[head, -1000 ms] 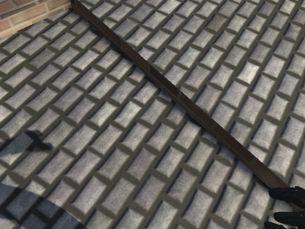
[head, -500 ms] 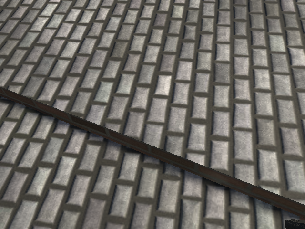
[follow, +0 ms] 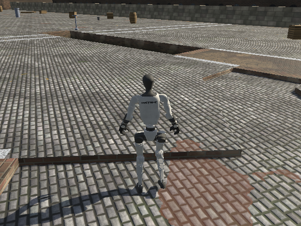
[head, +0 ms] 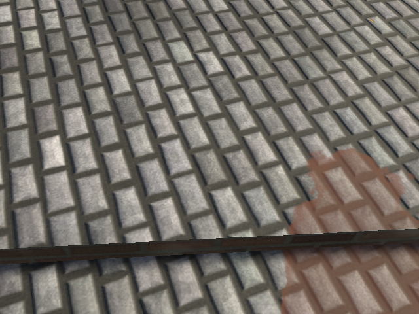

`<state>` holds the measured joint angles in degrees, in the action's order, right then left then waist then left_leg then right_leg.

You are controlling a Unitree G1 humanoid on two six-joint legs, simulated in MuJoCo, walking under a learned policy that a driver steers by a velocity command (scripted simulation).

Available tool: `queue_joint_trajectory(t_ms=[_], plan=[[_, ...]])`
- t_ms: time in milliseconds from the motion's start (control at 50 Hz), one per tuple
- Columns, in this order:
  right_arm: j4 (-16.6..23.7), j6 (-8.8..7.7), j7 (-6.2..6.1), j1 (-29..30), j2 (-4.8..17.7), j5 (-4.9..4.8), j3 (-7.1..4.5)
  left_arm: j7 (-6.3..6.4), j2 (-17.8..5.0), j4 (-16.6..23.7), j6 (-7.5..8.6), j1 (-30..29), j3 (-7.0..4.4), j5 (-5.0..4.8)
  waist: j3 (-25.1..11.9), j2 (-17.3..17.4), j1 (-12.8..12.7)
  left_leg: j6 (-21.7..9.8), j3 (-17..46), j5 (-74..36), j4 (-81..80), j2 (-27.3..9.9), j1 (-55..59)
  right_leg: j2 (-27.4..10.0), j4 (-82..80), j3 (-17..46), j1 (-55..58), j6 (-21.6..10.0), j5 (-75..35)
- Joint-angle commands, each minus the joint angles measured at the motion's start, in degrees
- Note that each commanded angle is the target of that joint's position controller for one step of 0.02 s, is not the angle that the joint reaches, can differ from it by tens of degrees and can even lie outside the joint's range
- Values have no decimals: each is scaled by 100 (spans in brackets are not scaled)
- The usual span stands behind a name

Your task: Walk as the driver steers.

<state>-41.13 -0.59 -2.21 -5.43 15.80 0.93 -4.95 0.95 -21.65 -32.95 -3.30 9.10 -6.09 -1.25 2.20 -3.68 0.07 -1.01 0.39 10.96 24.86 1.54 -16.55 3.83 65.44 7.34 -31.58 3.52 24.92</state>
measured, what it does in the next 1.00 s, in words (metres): walks ahead: right foot, then left foot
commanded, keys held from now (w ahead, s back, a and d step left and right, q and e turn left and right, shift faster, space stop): shift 0.12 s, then w+shift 0.80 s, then w+q+shift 0.08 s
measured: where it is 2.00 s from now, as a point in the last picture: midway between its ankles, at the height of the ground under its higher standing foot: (209, 68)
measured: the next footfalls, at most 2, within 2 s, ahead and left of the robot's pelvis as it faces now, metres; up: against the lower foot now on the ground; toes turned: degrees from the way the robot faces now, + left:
right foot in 0.26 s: +0.02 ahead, -0.14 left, +0.00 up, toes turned -6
left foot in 0.68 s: +0.42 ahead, +0.03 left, +0.00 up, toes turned -6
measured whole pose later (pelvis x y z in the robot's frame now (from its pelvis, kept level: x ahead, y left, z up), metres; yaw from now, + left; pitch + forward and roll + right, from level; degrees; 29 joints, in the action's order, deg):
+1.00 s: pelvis +0.50 -0.05 -0.01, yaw -7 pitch +3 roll +2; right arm -55.4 -6.0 0.5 -33.7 12.3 1.1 -1.2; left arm -1.1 -12.6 -38.1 1.4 4.1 1.1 3.0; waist -2.1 -2.7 2.0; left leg -5.2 -2.2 19.8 15.5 5.8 1.3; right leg -7.6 93.8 -0.7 -63.4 -3.4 19.5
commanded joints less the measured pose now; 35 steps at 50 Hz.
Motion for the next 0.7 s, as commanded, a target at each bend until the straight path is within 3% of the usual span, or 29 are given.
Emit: queue_joint_trajectory(t_ms=[20,60,120,140,180,200,220,240,260,280,300,320,340,380,500,560,600,620,640,660,680,700], plan=[[403,5,-113,136,742,3,-114,-22,-298,444,64,-35,-68,-10,-441,993,26,-1139,1039,-1374,-822,-1427,924,-436,364,-335,-691,177,-246],[327,27,-83,-159,879,19,-146,-4,-173,538,109,-246,10,21,-634,1126,193,-1281,954,-1891,-735,-1557,1348,-485,-172,-370,-674,226,-92],[318,56,8,-94,1074,-49,-198,-21,-44,506,148,-219,104,84,-870,1281,170,-1291,644,-2280,-592,-1629,1292,-542,-1173,-532,57,183,31],[193,59,214,-517,888,135,-111,-205,-30,185,-6,303,138,384,-1132,1215,167,-1033,247,-1540,-504,-1421,1146,-261,-1690,-741,831,-44,173],[169,86,400,-549,1069,182,-174,-375,-100,167,-74,314,130,302,-954,1891,233,-795,363,1440,-898,-1328,531,-108,-2417,-1102,1468,-288,224],[167,118,434,-490,1074,168,-172,-394,-88,111,-67,351,145,299,-721,1859,144,-702,431,2202,-962,-1360,90,-66,-2886,-1235,1887,-409,22],[154,153,445,-411,998,121,-144,-369,46,-54,-12,620,199,311,-498,1541,-97,-615,349,2694,-805,-1310,-486,-10,-3581,-1362,2590,-562,-419],[140,164,419,-369,812,127,-92,-308,57,-362,82,1154,217,336,-265,873,-405,-505,144,3106,-225,-1104,-1232,122,-4050,-1423,3409,-658,-334],[224,123,433,-279,372,161,32,-272,-220,-603,205,1848,166,394,-112,-533,-737,-274,-447,2860,1635,-623,-2221,-870,-4930,126,4114,-802,875],[618,69,440,162,20,158,148,-258,-1020,-437,306,2033,45,388,126,-1538,-824,-113,-617,2591,3110,-75,-3683,-2397,-5888,2822,4040,-1251,2694],[911,10,451,833,558,156,43,-184,-962,-435,343,1768,-9,412,612,-598,-849,-156,106,1545,3429,-497,-3956,-2622,-6147,3396,3193,-1667,3003],[833,-53,508,703,650,50,3,-171,-716,-411,402,1366,80,362,772,-457,-511,-124,176,827,3447,-637,-3853,-2353,-6042,2901,3013,-1639,2490],[590,-122,558,243,707,66,-11,-186,-527,-420,487,1171,127,303,583,-394,-285,-51,156,452,3325,-698,-3473,-2000,-5983,2271,3033,-1494,1750],[272,-122,616,-209,819,157,-60,-159,-317,-502,644,1140,195,233,283,-430,-150,88,-29,54,3299,-692,-2939,-1551,-6127,1399,3060,-1385,798],[505,-64,663,629,481,126,93,-197,-189,-948,829,1695,189,204,519,-251,-357,201,-239,-763,2345,-625,-3035,-1403,-6344,497,3190,-1471,-540],[709,-95,698,1102,436,102,170,-144,-281,-1167,888,1808,182,227,712,-222,-429,-17,-419,-888,1482,-570,-2396,-1562,-6614,219,3100,-1427,-1456],[762,-114,657,1076,454,105,196,-120,-423,-1319,887,1767,173,235,672,-196,-320,-267,-600,-569,1086,-403,-1864,-1623,-6398,-61,3282,-1346,-2905],[729,-113,596,860,499,104,185,-112,-513,-1381,890,1718,165,243,472,-245,-175,-415,-718,-256,1004,-204,-1392,-1618,-5941,-239,3403,-1282,-4464],[561,-96,482,126,527,92,149,-74,-589,-1494,886,1735,156,264,-61,-508,167,-546,-829,54,1302,79,-503,-1698,-5109,-377,3482,-1269,-6511],[234,-120,370,-1057,742,85,57,-48,-696,-1520,842,1589,126,291,-646,-396,753,-660,-856,416,1205,332,750,-1568,-3743,-588,3198,-1191,-7450],[-162,-153,262,-2382,1028,139,-64,-33,-680,-1457,836,1328,136,303,-1215,-70,1401,-727,-550,612,1025,78,2508,-1268,-1994,-706,2045,-1102,-6577],[-318,-206,169,-2978,1818,311,-244,-117,184,-1183,908,1516,365,196,-1752,1568,1230,-1050,1861,3189,257,-1543,3827,-424,471,-729,151,-917,-2924]])
Velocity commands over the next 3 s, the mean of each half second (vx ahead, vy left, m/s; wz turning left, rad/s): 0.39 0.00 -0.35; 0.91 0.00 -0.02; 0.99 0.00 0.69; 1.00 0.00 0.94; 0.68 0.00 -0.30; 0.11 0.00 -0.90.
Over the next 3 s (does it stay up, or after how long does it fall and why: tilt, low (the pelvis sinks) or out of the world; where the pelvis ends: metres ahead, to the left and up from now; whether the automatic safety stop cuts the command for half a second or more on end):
stays up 1.89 0.30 0.10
